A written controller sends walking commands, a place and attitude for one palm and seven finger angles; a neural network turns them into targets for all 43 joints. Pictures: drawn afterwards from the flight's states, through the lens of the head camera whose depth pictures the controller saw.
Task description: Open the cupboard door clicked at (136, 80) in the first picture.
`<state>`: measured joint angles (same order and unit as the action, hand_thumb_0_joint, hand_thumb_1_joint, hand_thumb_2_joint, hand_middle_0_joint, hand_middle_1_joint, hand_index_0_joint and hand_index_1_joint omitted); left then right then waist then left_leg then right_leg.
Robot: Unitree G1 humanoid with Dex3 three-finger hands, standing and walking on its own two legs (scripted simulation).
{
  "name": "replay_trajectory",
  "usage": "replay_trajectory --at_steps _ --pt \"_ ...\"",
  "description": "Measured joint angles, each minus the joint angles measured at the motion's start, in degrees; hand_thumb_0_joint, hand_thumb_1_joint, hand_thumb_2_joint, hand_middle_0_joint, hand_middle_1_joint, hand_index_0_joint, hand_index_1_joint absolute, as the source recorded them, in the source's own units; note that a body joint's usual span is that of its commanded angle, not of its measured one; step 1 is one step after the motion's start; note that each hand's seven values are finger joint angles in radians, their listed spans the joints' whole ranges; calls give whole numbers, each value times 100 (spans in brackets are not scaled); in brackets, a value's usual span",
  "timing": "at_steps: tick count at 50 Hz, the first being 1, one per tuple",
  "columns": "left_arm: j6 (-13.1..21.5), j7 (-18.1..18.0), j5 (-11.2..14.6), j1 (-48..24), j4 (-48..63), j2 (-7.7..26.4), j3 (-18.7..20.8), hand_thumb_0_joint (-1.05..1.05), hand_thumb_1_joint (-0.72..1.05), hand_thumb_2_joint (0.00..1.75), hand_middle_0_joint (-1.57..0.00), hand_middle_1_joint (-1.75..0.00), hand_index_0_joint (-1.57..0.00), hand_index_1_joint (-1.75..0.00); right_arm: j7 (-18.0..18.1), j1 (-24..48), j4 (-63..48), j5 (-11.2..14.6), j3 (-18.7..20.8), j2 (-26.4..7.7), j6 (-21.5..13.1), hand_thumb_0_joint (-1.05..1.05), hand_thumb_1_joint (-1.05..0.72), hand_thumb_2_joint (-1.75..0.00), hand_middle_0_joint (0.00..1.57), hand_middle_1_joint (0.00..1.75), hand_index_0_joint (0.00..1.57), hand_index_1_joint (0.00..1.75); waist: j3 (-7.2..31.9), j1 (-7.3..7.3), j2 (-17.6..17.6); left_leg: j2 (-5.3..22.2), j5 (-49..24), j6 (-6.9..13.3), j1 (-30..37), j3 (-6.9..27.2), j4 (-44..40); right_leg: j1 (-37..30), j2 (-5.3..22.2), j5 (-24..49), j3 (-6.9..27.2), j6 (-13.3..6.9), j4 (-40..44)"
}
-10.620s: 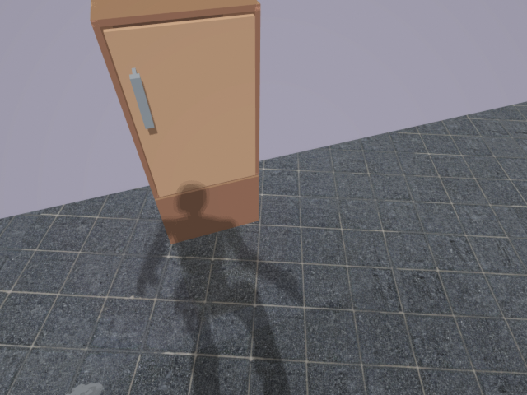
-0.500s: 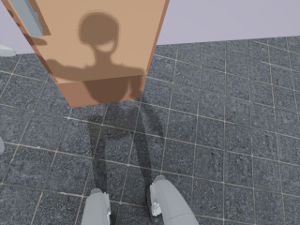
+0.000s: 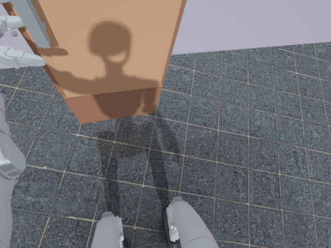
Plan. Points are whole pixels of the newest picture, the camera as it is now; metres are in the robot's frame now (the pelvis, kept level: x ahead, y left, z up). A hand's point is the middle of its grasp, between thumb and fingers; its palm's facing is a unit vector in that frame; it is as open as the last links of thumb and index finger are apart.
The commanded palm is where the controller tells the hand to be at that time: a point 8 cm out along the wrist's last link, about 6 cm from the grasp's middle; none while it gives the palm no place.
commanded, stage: slide the fingers in behind the handle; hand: left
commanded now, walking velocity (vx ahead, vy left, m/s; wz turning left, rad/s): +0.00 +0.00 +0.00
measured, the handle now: (29, 8) +0.63 +0.21 +0.08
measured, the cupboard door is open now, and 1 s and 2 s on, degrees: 0 0 0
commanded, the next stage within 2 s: close the thumb around the handle in 1.02 s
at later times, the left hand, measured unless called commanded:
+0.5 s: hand (26, 35) +0.56 +0.21 +0.08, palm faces +0.09 -1.00 -0.02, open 14.0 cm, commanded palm +0.54 +0.23 +0.07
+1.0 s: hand (35, 33) +0.57 +0.19 +0.08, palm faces +0.09 -1.00 -0.02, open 14.0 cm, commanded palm +0.55 +0.23 +0.07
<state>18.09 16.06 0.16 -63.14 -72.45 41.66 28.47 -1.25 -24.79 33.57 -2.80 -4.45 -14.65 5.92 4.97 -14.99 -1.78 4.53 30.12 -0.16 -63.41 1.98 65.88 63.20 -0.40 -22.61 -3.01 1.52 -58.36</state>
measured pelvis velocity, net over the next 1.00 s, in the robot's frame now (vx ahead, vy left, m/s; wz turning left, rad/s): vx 0.00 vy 0.00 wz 0.00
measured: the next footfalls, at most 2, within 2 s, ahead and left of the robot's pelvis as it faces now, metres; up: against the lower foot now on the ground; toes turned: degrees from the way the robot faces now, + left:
none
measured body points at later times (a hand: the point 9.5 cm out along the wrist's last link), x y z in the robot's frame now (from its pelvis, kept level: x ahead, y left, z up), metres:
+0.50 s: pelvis +0.00 -0.01 +0.00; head +0.17 +0.02 +0.42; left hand +0.55 +0.26 +0.08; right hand -0.02 -0.26 -0.10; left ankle -0.01 +0.11 -0.65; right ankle +0.04 -0.14 -0.65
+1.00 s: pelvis +0.00 +0.00 +0.00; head +0.18 +0.02 +0.41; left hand +0.56 +0.25 +0.08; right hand -0.03 -0.26 -0.10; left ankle -0.01 +0.11 -0.65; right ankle +0.04 -0.14 -0.65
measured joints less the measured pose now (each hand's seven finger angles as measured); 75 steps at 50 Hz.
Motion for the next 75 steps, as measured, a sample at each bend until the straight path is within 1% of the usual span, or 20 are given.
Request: replay_trajectory --at_steps 2,13,17,23,32,38,45,48,51,55,59,62,66,69,72,75 --pt "31 -38 -20 22 10 -41 43 -1 -50 30 -30 -120 -30 -120 0 7 -6 -10 8 0 -8 0 -90 -90 20 30 21 30 18 -2 -7 0 3 -3 6 -7 -6 2 1 -6 6 -2 -4" --pt "154 -199 27 116 104 -315 -57 -1 -50 30 -30 -120 -30 -120 -27 58 8 -23 81 -4 -15 0 -90 -90 20 30 20 30 38 67 -5 -6 23 -23 83 -19 -34 -44 6 -54 19 -19 -33" --pt "179 -309 32 166 151 -423 -104 -1 -50 30 -30 -120 -30 -120 -35 71 12 -30 107 -3 -22 0 -90 -90 20 30 20 30 49 87 -5 -10 22 -35 112 -13 -49 -68 10 -66 14 -29 -37" --pt "222 -399 39 173 120 -473 -124 -1 -50 30 -28 -119 -30 -120 -41 100 42 -36 122 0 -47 0 -90 -90 20 30 20 30 58 97 3 -8 24 -49 137 -1 -51 -87 7 -79 3 -43 -51" --pt "275 -536 136 160 141 -649 -342 -1 -50 30 -26 -118 -27 -119 -61 74 150 -62 160 14 -90 0 -90 -90 20 30 20 30 71 160 5 -42 9 -60 156 36 -71 -122 40 -96 -31 -51 -48" --pt "300 -536 42 50 49 -716 -354 -1 -50 30 -27 -119 -29 -119 -61 85 161 -86 153 6 -107 0 -90 -90 20 30 20 30 92 110 -4 -51 21 -57 112 49 -34 -85 47 -110 -41 -50 -81" --pt "281 -601 -91 40 -29 -588 -154 -1 -50 30 -29 -119 -30 -120 -49 89 23 -81 121 -2 -113 0 -90 -90 20 30 20 30 63 10 -30 -21 44 -37 65 -15 16 -4 17 -99 26 -34 -129" --pt "331 -599 -66 65 22 -563 -128 -1 -50 30 -30 -119 -30 -120 -60 67 24 -72 119 14 -115 0 -90 -90 20 30 20 30 49 21 -31 -18 43 -32 59 -42 18 17 13 -92 53 -27 -139" --pt "308 -560 -49 41 -1 -532 -98 -1 -50 30 -30 -120 -30 -120 -59 52 49 -60 96 22 -101 0 -90 -90 20 30 20 30 36 37 -32 -19 38 -25 54 -48 17 22 13 -84 60 -21 -134" --pt "264 -549 -13 20 -11 -516 -219 -1 -50 30 -30 -120 -30 -120 -52 21 89 -54 97 32 -104 0 -90 -90 20 30 20 30 33 59 -35 -36 22 -21 44 -35 5 19 29 -76 48 -16 -119" --pt "244 -554 -6 -73 -63 -546 -254 -1 -50 30 -30 -120 -30 -120 -45 16 136 -70 94 23 -120 0 -90 -90 20 30 20 30 44 54 -30 -54 13 -22 6 -5 18 37 46 -76 21 -15 -121" --pt "272 -607 -28 -101 -23 -612 -335 -1 -45 32 -31 -120 -31 -121 -55 0 153 -97 119 11 -135 0 -90 -90 20 30 20 30 68 51 -40 -67 15 -26 -25 15 33 55 57 -84 2 -17 -132" --pt "240 -673 -76 -192 -131 -634 -337 -1 -33 38 -31 -122 -32 -122 -59 21 143 -107 109 -10 -124 0 -90 -90 20 30 20 30 61 17 -38 -65 25 -24 -35 21 51 64 55 -93 -2 -18 -148" --pt "222 -737 -135 -157 -65 -647 -292 -1 -20 43 -32 -123 -33 -123 -66 20 101 -125 120 -14 -130 0 -90 -90 20 30 20 30 67 -9 -48 -59 27 -26 -48 7 52 88 49 -92 12 -19 -155" --pt "283 -768 -129 -77 13 -669 -248 -1 -6 49 -33 -124 -34 -125 -83 11 79 -123 130 -6 -130 0 -90 -90 20 30 20 30 75 -6 -50 -44 33 -29 -23 -20 38 86 34 -94 39 -21 -156" --pt "271 -762 -139 -48 -2 -653 -207 -1 10 56 -35 -126 -35 -126 -87 15 62 -103 116 2 -110 0 -90 -90 20 30 20 30 55 1 -54 -32 36 -31 17 -32 20 56 22 -93 50 -25 -145"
